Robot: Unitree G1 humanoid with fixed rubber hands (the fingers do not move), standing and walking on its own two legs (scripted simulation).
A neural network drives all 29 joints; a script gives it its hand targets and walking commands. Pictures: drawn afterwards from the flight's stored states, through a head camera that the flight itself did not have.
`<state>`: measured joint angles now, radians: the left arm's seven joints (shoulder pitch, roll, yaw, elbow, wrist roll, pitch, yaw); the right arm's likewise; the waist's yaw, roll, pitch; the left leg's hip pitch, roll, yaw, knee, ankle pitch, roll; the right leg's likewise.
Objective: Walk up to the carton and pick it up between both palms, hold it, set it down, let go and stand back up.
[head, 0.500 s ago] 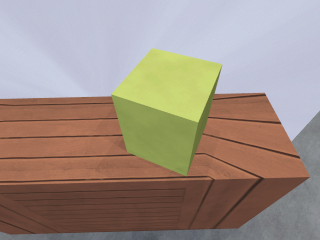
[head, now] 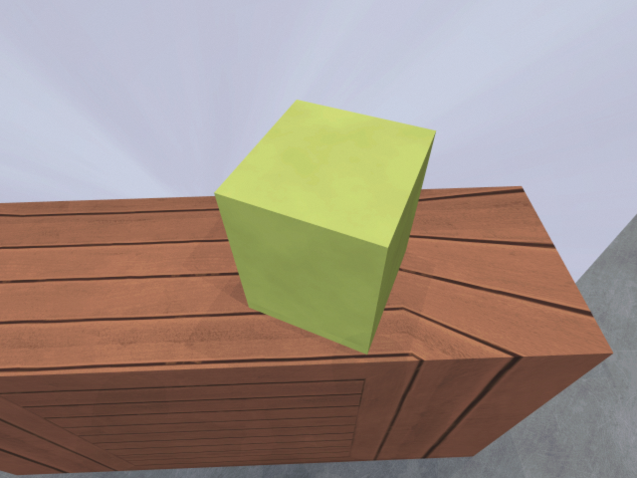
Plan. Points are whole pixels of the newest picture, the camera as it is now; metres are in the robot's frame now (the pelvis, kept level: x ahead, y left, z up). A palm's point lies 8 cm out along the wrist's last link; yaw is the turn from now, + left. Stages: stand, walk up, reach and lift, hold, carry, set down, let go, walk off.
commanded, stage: stand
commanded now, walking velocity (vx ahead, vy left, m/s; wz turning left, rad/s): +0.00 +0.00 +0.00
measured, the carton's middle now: (332, 228) +0.42 +0.00 +0.06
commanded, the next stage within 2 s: none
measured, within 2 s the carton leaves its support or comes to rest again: neither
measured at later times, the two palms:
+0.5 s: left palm out of the picture -0.01 +0.22 -0.14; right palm out of the picture +0.00 -0.22 -0.14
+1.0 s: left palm out of the picture -0.02 +0.21 -0.14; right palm out of the picture -0.02 -0.22 -0.15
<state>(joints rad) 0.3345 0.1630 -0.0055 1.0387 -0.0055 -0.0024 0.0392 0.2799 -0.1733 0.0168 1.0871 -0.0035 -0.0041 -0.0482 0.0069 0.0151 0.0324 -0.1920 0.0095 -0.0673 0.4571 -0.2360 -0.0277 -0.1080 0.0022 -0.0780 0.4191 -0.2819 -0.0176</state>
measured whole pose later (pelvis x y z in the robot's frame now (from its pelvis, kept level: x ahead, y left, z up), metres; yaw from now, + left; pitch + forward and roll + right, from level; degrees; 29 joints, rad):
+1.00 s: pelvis -0.01 +0.00 +0.00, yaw -2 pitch -2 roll +0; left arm 0.33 0.13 0.00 1.10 -0.01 -0.01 0.05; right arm 0.27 -0.15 0.02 1.14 0.00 -0.01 -0.05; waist 0.01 0.01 0.05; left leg -0.16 0.02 -0.04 0.42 -0.21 -0.03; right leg -0.10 0.01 -0.05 0.39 -0.26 -0.02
